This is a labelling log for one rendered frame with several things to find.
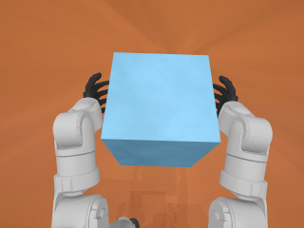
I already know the robot left upper arm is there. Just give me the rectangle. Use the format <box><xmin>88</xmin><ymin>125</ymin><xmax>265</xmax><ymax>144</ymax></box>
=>
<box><xmin>52</xmin><ymin>194</ymin><xmax>109</xmax><ymax>228</ymax></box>

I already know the robot left shin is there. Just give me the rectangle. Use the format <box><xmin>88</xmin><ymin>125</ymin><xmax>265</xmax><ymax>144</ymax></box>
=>
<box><xmin>118</xmin><ymin>217</ymin><xmax>132</xmax><ymax>222</ymax></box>

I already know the robot right hand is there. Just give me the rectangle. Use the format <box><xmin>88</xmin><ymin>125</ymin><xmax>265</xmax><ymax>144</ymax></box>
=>
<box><xmin>213</xmin><ymin>75</ymin><xmax>238</xmax><ymax>118</ymax></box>

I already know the robot left hand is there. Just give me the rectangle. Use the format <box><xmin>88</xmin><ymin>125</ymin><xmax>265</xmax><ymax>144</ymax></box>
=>
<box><xmin>83</xmin><ymin>72</ymin><xmax>109</xmax><ymax>114</ymax></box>

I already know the carton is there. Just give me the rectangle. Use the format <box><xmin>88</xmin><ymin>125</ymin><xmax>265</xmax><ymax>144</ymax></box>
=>
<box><xmin>101</xmin><ymin>52</ymin><xmax>221</xmax><ymax>167</ymax></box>

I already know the robot right upper arm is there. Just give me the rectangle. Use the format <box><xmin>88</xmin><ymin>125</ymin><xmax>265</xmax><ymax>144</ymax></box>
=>
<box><xmin>208</xmin><ymin>197</ymin><xmax>268</xmax><ymax>228</ymax></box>

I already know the left robot foot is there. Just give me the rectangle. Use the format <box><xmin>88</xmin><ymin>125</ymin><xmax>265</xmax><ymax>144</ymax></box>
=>
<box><xmin>130</xmin><ymin>218</ymin><xmax>140</xmax><ymax>228</ymax></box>

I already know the robot left forearm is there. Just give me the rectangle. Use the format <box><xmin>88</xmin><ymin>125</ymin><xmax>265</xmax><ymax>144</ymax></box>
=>
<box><xmin>51</xmin><ymin>97</ymin><xmax>104</xmax><ymax>228</ymax></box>

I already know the robot right forearm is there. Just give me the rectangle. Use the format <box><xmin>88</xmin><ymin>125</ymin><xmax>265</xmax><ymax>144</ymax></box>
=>
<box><xmin>218</xmin><ymin>101</ymin><xmax>273</xmax><ymax>228</ymax></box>

